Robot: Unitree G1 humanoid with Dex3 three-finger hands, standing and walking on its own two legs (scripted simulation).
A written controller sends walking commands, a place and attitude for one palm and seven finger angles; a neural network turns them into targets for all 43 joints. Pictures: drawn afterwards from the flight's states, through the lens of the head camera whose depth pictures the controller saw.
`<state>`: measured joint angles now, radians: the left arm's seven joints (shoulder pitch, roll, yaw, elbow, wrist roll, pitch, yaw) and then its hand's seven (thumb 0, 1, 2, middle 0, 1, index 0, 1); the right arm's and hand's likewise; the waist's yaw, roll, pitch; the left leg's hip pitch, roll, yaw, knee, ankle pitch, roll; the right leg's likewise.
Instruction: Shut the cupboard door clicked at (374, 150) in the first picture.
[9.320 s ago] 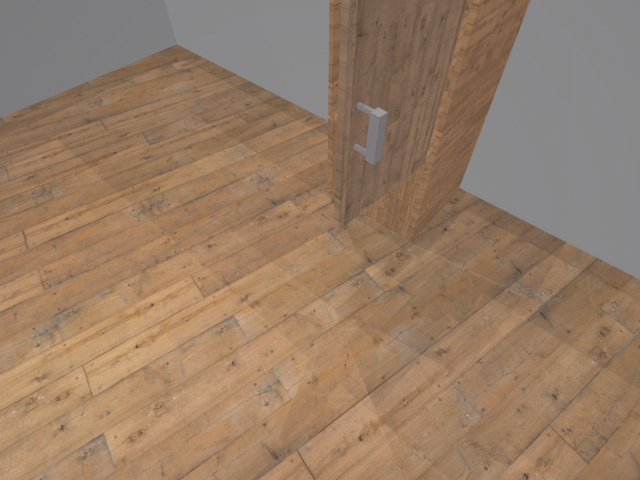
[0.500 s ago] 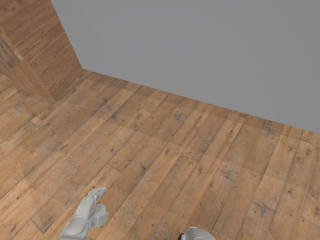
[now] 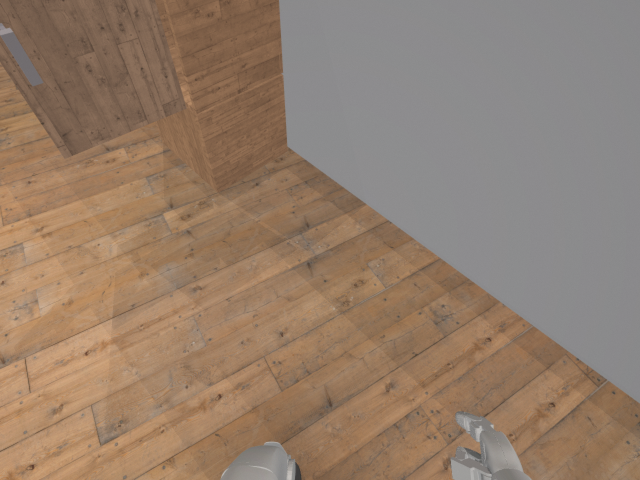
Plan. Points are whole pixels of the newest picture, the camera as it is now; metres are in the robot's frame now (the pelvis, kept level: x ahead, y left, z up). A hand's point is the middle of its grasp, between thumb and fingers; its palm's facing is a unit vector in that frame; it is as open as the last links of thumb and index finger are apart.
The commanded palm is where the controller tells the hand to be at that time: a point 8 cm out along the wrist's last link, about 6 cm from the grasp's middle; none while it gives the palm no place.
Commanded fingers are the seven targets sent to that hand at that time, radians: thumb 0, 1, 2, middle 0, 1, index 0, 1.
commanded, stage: walk to a spot facing it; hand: left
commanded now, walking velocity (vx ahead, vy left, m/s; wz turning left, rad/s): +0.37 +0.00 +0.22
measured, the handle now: (18, 54) +0.88 +0.85 -0.02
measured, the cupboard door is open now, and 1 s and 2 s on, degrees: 86 86 86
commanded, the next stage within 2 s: turn to face it in 0.94 s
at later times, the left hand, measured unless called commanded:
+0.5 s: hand (224, 321) +0.35 +0.21 -0.15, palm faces -0.02 -0.98 -0.21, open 7.3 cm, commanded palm none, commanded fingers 0.00 0.90 0.90 -0.20 -0.30 -0.20 -0.30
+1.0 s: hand (250, 323) +0.36 +0.18 -0.17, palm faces +0.24 -0.95 -0.18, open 7.2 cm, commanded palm none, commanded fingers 0.00 0.90 0.90 -0.20 -0.30 -0.20 -0.30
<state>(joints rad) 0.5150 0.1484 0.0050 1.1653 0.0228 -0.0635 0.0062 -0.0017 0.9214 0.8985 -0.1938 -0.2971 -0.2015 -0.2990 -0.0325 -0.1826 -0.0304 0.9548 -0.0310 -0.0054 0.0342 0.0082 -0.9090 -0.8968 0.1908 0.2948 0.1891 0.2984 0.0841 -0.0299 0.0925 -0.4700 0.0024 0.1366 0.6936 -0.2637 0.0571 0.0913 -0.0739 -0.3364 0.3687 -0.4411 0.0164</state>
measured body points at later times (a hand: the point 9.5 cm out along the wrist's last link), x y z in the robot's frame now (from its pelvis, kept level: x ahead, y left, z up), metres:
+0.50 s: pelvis +0.21 +0.02 +0.01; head +0.25 +0.02 +0.45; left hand +0.35 +0.27 -0.13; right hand +0.11 -0.21 -0.13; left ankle +0.08 +0.08 -0.73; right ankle +0.34 -0.11 -0.69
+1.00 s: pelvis +0.43 +0.01 +0.01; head +0.45 +0.02 +0.46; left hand +0.35 +0.23 -0.15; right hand +0.56 -0.22 -0.13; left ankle +0.52 +0.15 -0.68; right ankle +0.35 -0.09 -0.73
